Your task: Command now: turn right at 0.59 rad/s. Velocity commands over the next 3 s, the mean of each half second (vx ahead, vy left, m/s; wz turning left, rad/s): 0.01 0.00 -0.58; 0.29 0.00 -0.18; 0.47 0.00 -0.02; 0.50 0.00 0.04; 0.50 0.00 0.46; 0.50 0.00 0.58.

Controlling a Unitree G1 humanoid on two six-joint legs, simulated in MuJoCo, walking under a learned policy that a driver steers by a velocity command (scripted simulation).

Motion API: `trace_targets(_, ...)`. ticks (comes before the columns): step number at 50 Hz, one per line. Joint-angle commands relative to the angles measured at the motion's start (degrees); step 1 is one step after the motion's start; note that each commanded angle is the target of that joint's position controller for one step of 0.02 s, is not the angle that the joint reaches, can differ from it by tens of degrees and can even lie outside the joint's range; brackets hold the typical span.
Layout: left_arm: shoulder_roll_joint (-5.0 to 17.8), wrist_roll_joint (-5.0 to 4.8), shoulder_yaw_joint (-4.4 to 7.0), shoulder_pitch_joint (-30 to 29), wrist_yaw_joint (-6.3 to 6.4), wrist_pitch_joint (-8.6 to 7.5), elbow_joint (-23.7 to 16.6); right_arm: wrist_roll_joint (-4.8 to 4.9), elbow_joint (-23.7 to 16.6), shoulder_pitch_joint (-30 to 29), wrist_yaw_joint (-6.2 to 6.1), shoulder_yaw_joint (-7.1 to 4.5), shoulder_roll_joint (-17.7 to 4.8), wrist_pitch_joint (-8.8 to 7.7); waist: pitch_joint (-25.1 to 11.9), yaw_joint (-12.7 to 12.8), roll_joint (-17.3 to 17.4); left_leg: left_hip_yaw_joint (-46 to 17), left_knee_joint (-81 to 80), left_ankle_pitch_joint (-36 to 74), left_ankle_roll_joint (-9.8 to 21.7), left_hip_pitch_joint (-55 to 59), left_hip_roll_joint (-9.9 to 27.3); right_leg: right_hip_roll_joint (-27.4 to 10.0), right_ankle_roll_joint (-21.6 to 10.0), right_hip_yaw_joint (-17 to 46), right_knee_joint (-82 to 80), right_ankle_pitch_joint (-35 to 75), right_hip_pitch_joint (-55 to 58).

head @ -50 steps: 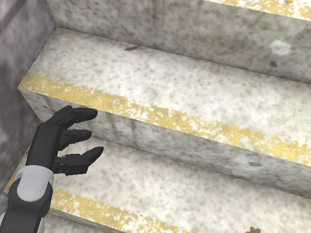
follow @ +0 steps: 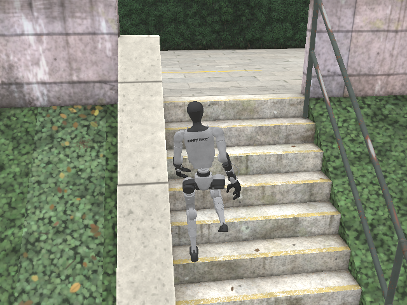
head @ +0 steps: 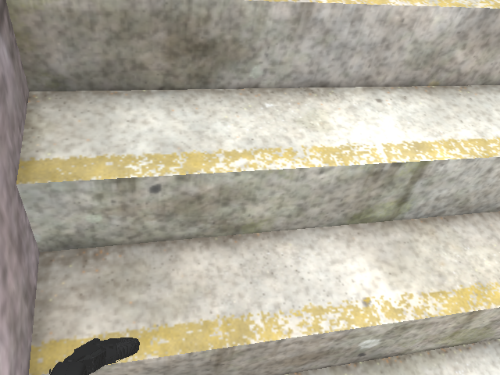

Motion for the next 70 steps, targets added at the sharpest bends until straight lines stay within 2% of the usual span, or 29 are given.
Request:
trace_targets(1,2.5,0.63,0.62,-3.2,0.76,0.69,-5.5,-0.65,-10.1,-4.9,-1.81,-3.38,-13.1,-0.81,-4.0,1.9,8.9,-16.2,-15.8,49.1,3.6,10.6,18.2,-3.7,0.4,2.9,5.7,6.3,-11.6)
trace_targets(8,-1.0,0.80,-1.23,-3.3,-0.21,-0.38,-4.7,-0.68,-10.9,-2.0,-2.80,-3.01,-11.9,0.25,-5.9,0.1,12.3,-6.5,-13.8,53.7,1.6,20.5,14.6,-6.0,2.6,-0.4,11.1,11.8,-24.4)
trace_targets(14,-0.4,0.67,-1.22,-1.8,0.52,-0.32,-4.3,0.47,-13.0,-2.5,-2.95,-3.49,-12.9,0.99,-1.4,-0.3,12.8,-5.6,-17.7,37.4,2.4,19.5,15.9,-7.0,4.6,-0.3,6.1,12.7,-27.6)
trace_targets(19,0.7,1.16,-0.94,-0.5,0.97,-0.33,-4.7,-0.44,-14.5,-5.3,-3.00,-3.81,-13.9,1.06,-1.7,0.3,11.9,-4.7,-18.2,40.7,4.0,20.3,18.7,-7.6,4.9,0.5,5.2,13.2,-27.4)
trace_targets(25,0.4,1.39,-1.57,-0.5,0.64,-0.75,-5.2,0.46,-13.8,-6.4,-2.00,-3.52,-13.9,0.36,-1.2,0.6,9.5,-4.4,-19.8,36.0,7.5,22.4,19.9,-8.0,3.1,1.5,4.3,11.2,-28.2)
trace_targets(30,-0.7,0.37,-2.34,-0.4,-0.29,-2.16,-4.8,1.36,-8.2,0.3,-0.69,-4.66,-15.2,-1.18,2.0,-1.5,6.9,-9.2,-26.7,7.8,9.4,30.4,22.7,-9.9,0.8,4.1,2.6,10.4,-38.8)
trace_targets(35,-5.1,0.19,-3.65,-5.1,-0.36,-3.51,-7.3,1.99,-1.2,2.2,-0.44,-4.49,-13.9,-2.39,6.1,-1.1,11.3,-8.5,-28.2,19.6,10.7,38.0,25.1,-10.2,-1.3,5.2,20.0,-1.6,-55.2)
trace_targets(37,-5.4,0.34,-4.48,-6.1,-0.85,-3.54,-9.2,2.81,0.8,1.7,-0.33,-4.27,-12.7,-2.63,6.6,0.0,8.2,-5.8,-27.7,21.6,9.3,38.0,25.0,-11.3,-3.0,4.8,23.1,-5.6,-59.2)
trace_targets(38,-5.4,0.83,-5.35,-10.5,-0.91,-3.67,-12.2,4.25,-0.1,-0.5,0.18,-3.87,-11.7,-2.93,7.9,1.3,7.3,-1.7,-32.1,13.9,7.9,30.6,20.5,-13.1,-2.8,-1.1,7.7,-5.0,-53.0)
trace_targets(40,-6.5,1.77,-6.44,-16.8,-1.34,-3.20,-16.5,4.18,1.7,-0.2,0.27,-3.30,-11.4,-2.57,6.4,1.0,7.2,-1.4,-42.8,12.7,9.3,15.4,20.2,-16.0,-4.5,-9.1,-3.8,6.4,-34.4)
trace_targets(42,-6.9,1.77,-7.10,-15.0,-2.00,-2.36,-14.8,5.61,3.4,-3.1,1.22,-4.65,-15.7,-1.56,2.2,3.2,11.2,5.2,-48.9,43.1,10.7,8.5,17.3,-13.7,-9.3,-22.5,-22.0,4.8,-4.7)
trace_targets(43,-4.3,1.94,-5.31,-11.2,-1.68,-3.06,-14.0,4.45,6.9,-0.5,1.67,-4.09,-16.1,-2.87,-6.7,5.8,15.2,6.5,-40.4,87.0,11.9,10.5,16.7,-6.8,-12.3,-24.1,-22.7,7.9,13.5)
trace_targets(44,0.4,1.67,-2.45,-2.3,-1.20,-3.03,-12.5,3.73,8.8,1.7,1.80,-4.83,-21.2,-4.24,-16.5,11.9,21.1,5.3,-30.4,117.1,11.9,15.7,18.4,-1.6,-14.7,-23.6,-26.7,1.6,26.8)
trace_targets(45,5.9,1.18,0.29,8.7,-1.04,-2.74,-10.0,4.25,9.9,0.7,2.36,-5.87,-25.8,-5.21,-22.8,17.9,24.4,4.7,-21.0,120.3,10.0,23.3,17.8,0.3,-17.2,-18.6,-38.6,-2.1,33.1)
trace_targets(46,12.3,1.06,3.09,17.2,-0.92,-1.87,-7.7,4.06,10.4,-1.7,1.82,-5.61,-25.6,-6.45,-25.1,22.6,25.4,-0.3,-10.6,112.6,8.6,23.5,17.0,0.0,-17.9,-7.4,-51.7,-5.0,40.6)
trace_targets(47,17.8,2.74,5.19,27.4,-0.03,-1.27,-1.0,4.59,9.5,-3.0,2.73,-4.11,-17.5,-7.73,-26.7,21.2,6.8,-6.7,9.2,72.7,5.5,2.0,10.2,-12.1,-25.6,27.4,-67.2,-10.7,54.5)
trace_targets(48,17.1,4.63,4.77,30.1,2.05,-0.73,3.6,2.66,10.0,-6.4,6.18,-3.48,-12.8,-9.37,-30.3,17.6,-4.2,-16.5,38.1,19.5,4.6,-6.2,-3.9,-20.3,-27.3,56.6,-91.5,-27.1,52.4)
trace_targets(49,11.4,3.86,2.79,26.3,2.56,-2.07,6.0,3.32,6.7,-11.5,8.67,-3.05,-6.0,-10.57,-25.0,13.3,-0.5,-26.6,66.4,13.9,3.4,-15.9,-7.4,-23.4,-23.2,58.6,-96.2,-29.5,45.0)
trace_targets(51,0.0,2.23,0.07,19.3,-0.17,-5.59,12.5,1.96,-2.6,-22.6,9.83,0.69,3.1,-10.40,-5.9,6.3,4.1,-21.5,84.0,13.0,7.3,-34.4,-4.9,-20.7,-17.0,35.6,-87.5,-21.3,29.5)
trace_targets(54,-10.2,3.94,-2.77,15.9,-3.23,-6.60,18.3,2.68,-4.5,-18.6,9.67,5.03,7.8,-11.53,-1.1,-0.6,5.1,-23.2,94.8,20.8,10.4,-44.1,-4.5,-16.7,-11.9,9.7,-81.8,8.9,23.5)
trace_targets(56,-9.8,5.29,-3.77,16.9,-3.50,-6.23,21.8,4.63,-3.6,-17.2,9.33,5.48,7.0,-9.84,1.2,-2.5,2.6,-20.1,108.2,15.6,9.5,-56.8,-4.8,-18.1,-12.0,3.5,-84.9,14.3,24.5)
trace_targets(59,-6.2,6.39,-4.91,12.9,-3.74,-5.16,21.9,4.12,-6.9,-22.5,8.00,6.17,5.9,-7.67,3.7,-4.6,1.2,-15.3,103.5,25.0,7.0,-62.6,-3.8,-15.4,-7.6,-8.8,-88.5,13.0,14.4)
trace_targets(61,-4.3,5.12,-5.69,12.9,-2.74,-6.06,22.7,2.86,-9.6,-32.8,6.44,6.16,2.8,-6.88,4.3,-1.3,-1.8,-5.8,84.9,32.6,4.1,-51.9,-4.1,-12.2,-9.6,-15.3,-95.2,17.7,3.4)
trace_targets(62,-2.8,3.86,-5.73,17.3,-1.00,-6.76,23.6,3.79,-11.2,-39.5,5.87,7.26,3.4,-6.67,2.8,2.1,-5.4,0.5,77.4,31.3,2.7,-47.6,-3.8,-14.1,-11.9,-13.6,-102.8,21.1,2.7)
trace_targets(63,-0.4,4.59,-5.19,24.0,-0.09,-7.04,26.2,3.79,-10.1,-39.8,5.54,7.87,5.4,-6.30,-1.7,4.1,-6.0,4.8,81.3,29.0,2.1,-48.9,-1.8,-16.6,-15.0,-8.2,-104.9,22.2,13.4)
trace_targets(65,2.0,2.73,-4.02,25.1,0.96,-5.33,28.3,2.26,-8.1,-37.6,6.43,7.84,6.0,-6.62,-8.3,3.6,-2.1,7.4,68.1,22.8,3.2,-44.8,1.4,-17.0,-14.8,-11.8,-101.8,42.2,30.7)
trace_targets(67,3.2,1.64,-3.78,24.7,2.71,-4.35,28.3,1.39,-6.6,-37.6,7.25,6.71,3.6,-7.32,-14.9,1.4,-5.1,11.4,52.6,11.5,5.5,-27.5,-2.1,-17.6,-15.3,-15.4,-97.3,95.5,36.8)
trace_targets(68,7.3,2.42,-2.59,25.7,3.06,-4.67,28.5,1.27,-4.8,-32.2,7.68,5.96,1.9,-7.22,-16.5,0.0,-9.6,9.8,45.0,-2.8,5.2,-24.2,-4.1,-21.0,-18.5,-14.1,-91.9,116.0,45.2)
trace_targets(70,8.6,1.95,-1.85,23.1,2.73,-5.41,27.6,1.32,-2.2,-22.0,8.41,3.35,-3.5,-6.38,-17.3,-4.3,-11.8,2.3,23.4,-12.0,5.6,-17.9,-4.9,-23.7,-23.3,-10.1,-79.6,122.2,57.8)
